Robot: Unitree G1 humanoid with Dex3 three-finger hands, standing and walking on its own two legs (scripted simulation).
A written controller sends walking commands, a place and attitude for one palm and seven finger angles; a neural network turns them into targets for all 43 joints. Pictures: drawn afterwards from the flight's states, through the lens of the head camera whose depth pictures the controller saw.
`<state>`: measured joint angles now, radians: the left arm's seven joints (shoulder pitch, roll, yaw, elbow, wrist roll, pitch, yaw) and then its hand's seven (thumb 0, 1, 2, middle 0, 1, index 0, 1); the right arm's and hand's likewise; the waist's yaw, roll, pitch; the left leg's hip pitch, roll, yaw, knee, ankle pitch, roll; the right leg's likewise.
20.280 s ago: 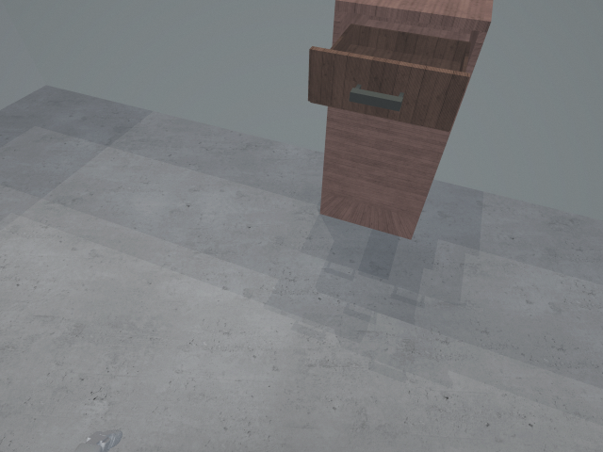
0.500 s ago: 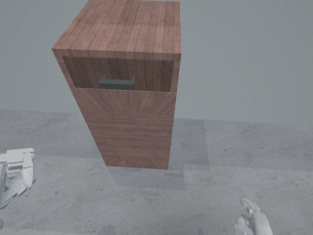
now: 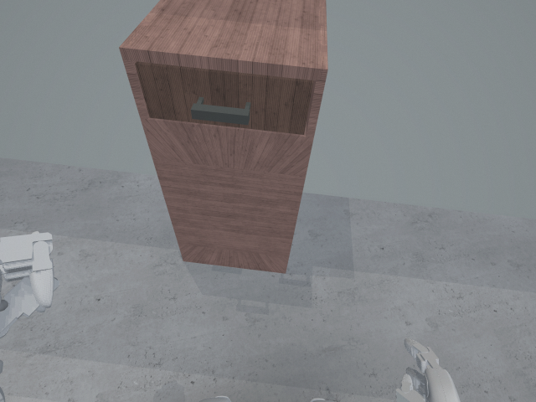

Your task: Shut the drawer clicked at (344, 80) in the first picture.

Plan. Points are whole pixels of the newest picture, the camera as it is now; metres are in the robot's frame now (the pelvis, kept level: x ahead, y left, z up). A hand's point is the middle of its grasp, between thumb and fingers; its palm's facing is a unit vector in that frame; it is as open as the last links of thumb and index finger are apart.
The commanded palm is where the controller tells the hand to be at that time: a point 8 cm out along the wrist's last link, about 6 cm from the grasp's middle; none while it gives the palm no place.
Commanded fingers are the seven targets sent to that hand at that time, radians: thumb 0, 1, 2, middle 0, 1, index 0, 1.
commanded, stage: step back with the hand held close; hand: left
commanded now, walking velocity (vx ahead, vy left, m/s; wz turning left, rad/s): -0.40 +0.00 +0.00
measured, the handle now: (222, 108) +0.69 +0.13 +0.04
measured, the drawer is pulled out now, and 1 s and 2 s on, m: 0.00 0.00 0.00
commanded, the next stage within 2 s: stop stepping back and stand still in 0.42 s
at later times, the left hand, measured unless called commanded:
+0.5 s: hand out of the picture +0.11 +0.25 +0.19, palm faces +0.34 -0.83 -0.45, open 3.2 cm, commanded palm +0.05 +0.30 +0.19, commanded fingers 0.00 0.90 0.90 -1.40 -1.60 -1.40 -1.60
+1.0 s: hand out of the picture -0.02 +0.34 +0.18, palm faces +0.48 -0.85 -0.22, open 3.2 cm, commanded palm -0.09 +0.36 +0.19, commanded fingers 0.00 0.90 0.90 -1.40 -1.60 -1.40 -1.60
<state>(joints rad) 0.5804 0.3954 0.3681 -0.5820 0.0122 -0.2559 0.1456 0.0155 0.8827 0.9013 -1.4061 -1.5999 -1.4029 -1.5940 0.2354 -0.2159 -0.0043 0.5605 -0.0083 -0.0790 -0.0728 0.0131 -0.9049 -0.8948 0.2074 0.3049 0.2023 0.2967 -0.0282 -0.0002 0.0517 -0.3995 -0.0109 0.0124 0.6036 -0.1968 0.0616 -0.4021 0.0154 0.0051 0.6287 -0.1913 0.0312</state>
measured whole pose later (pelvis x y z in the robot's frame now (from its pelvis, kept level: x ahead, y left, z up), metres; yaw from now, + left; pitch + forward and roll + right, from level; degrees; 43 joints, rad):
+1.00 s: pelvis -0.23 +0.08 -0.02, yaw -3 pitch -3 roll -2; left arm 0.37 0.37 0.43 -0.54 -0.03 -0.19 0.16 0.01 0.88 0.90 -1.41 -1.60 -1.41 -1.60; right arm 0.20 -0.15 0.04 0.65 -0.02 -0.12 -0.06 0.01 -0.90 -0.89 0.21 0.30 0.20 0.30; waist 0.01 -0.09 -0.03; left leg -0.39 0.05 0.01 0.81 -0.40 0.00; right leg -0.44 0.01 -0.01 1.07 -0.54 -0.03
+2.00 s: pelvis -0.29 +0.09 +0.01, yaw +1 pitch +0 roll +0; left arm 0.29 0.25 0.03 0.92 0.01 0.05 0.01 0.01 0.90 0.90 -0.73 -0.92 -0.72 -0.88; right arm 0.38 -0.17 0.00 0.98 -0.03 0.02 -0.02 0.01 -0.91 -0.89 0.20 0.30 0.20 0.30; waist -0.01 -0.02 0.06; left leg -0.27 -0.02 0.03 0.54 -0.27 0.03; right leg -0.29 -0.01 0.02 0.56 -0.28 0.00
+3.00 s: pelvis -0.30 +0.08 +0.02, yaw +0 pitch -2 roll +0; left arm 0.25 0.13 0.00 1.15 0.01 0.00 0.03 0.01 0.91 0.90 -0.20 -0.30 -0.20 -0.29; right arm 0.31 -0.12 -0.01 1.14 -0.02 0.00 -0.03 0.00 -0.91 -0.90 0.20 0.30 0.20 0.30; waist -0.02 0.02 0.06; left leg -0.19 0.00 0.03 0.41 -0.20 0.02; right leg -0.20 0.01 0.03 0.42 -0.19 0.00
